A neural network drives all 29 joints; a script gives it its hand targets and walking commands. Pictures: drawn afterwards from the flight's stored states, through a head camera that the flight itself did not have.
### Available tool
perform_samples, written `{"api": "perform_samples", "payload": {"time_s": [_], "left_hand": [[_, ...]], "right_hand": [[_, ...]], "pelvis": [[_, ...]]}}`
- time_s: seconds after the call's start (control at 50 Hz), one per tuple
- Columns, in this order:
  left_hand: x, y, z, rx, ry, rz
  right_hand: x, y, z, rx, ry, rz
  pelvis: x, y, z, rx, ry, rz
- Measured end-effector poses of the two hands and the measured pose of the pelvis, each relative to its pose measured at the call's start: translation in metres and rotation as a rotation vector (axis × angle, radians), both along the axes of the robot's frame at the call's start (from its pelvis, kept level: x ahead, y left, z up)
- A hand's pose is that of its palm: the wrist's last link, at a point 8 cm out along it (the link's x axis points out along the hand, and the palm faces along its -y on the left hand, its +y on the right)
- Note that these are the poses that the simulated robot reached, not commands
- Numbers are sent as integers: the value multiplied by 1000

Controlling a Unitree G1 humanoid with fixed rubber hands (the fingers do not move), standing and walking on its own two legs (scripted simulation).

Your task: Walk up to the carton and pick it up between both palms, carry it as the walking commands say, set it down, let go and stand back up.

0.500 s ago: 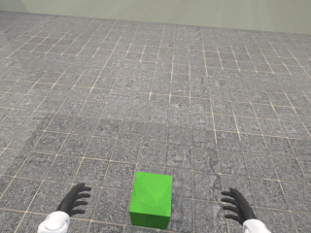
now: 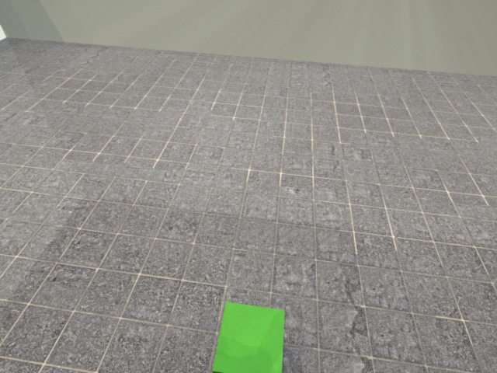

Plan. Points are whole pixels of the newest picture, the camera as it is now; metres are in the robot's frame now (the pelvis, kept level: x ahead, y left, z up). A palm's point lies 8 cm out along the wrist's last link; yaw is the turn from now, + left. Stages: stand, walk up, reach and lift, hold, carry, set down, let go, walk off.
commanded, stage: stand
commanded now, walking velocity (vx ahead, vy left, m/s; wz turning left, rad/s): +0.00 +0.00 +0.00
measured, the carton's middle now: (249, 351) +0.38 -0.01 -0.64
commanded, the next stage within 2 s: none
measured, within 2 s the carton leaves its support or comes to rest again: neither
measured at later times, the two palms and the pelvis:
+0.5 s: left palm out of the picture +0.08 +0.25 -0.12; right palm out of the picture +0.11 -0.26 -0.12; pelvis +0.04 -0.01 -0.01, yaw +2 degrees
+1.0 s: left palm out of the picture -0.02 +0.22 -0.13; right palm out of the picture +0.01 -0.24 -0.13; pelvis +0.02 -0.01 +0.00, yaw +3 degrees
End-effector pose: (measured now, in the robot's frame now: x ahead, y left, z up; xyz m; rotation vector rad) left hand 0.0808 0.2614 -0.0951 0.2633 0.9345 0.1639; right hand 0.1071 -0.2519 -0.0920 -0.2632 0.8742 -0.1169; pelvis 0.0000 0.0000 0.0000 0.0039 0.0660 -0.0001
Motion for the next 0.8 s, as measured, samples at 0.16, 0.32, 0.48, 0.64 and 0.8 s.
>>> {"api": "perform_samples", "payload": {"time_s": [0.16, 0.32, 0.48, 0.64, 0.8], "left_hand": [[25, -13, -9, -25, 9, 25], [29, -16, -19, -28, 59, 60], [6, -15, -26, -21, 147, 92], [-27, -16, -30, -24, 240, 118], [-61, -23, -35, -43, 329, 142]], "right_hand": [[26, 7, -12, 20, 28, -2], [24, 2, -23, 12, 98, -31], [2, -4, -30, -3, 191, -53], [-26, -6, -34, -9, 280, -67], [-56, -2, -38, 2, 368, -77]], "pelvis": [[28, -2, -4, -1, 17, 14], [41, -5, -8, -2, 8, 24], [41, -7, -7, -4, -10, 32], [35, -8, -3, -5, -32, 38], [27, -9, 0, -5, -55, 43]]}}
